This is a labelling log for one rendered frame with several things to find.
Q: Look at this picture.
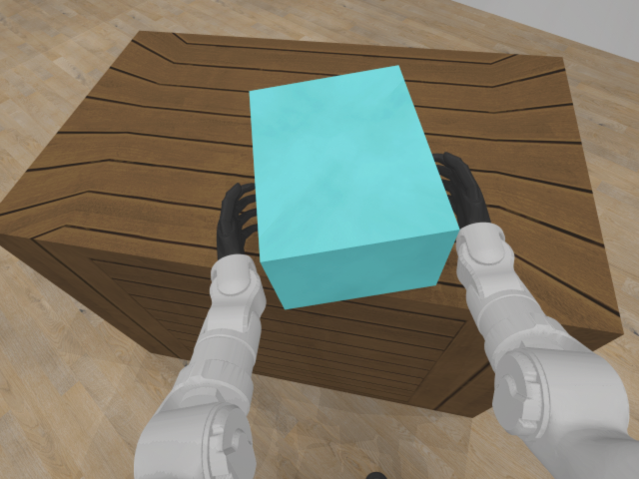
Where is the left robot forearm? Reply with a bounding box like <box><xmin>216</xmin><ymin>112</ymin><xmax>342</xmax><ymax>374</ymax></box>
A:
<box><xmin>134</xmin><ymin>254</ymin><xmax>267</xmax><ymax>479</ymax></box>

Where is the robot left hand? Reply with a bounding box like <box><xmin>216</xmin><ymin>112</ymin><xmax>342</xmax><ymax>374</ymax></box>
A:
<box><xmin>217</xmin><ymin>183</ymin><xmax>258</xmax><ymax>260</ymax></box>

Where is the right robot forearm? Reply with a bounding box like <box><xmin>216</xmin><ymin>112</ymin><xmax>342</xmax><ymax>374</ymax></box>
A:
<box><xmin>456</xmin><ymin>223</ymin><xmax>629</xmax><ymax>428</ymax></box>

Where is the robot right hand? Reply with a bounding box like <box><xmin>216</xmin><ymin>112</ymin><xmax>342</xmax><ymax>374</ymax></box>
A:
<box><xmin>432</xmin><ymin>152</ymin><xmax>491</xmax><ymax>229</ymax></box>

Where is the robot left upper arm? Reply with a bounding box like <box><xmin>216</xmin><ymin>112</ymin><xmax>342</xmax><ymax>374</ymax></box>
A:
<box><xmin>135</xmin><ymin>401</ymin><xmax>257</xmax><ymax>479</ymax></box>

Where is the pedestal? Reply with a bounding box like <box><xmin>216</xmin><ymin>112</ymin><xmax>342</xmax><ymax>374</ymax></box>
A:
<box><xmin>0</xmin><ymin>31</ymin><xmax>624</xmax><ymax>418</ymax></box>

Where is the carton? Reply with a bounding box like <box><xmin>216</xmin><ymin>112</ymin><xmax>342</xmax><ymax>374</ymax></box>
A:
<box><xmin>250</xmin><ymin>65</ymin><xmax>459</xmax><ymax>309</ymax></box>

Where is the robot right upper arm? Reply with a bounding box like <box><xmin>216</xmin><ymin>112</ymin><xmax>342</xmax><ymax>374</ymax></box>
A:
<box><xmin>492</xmin><ymin>347</ymin><xmax>639</xmax><ymax>479</ymax></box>

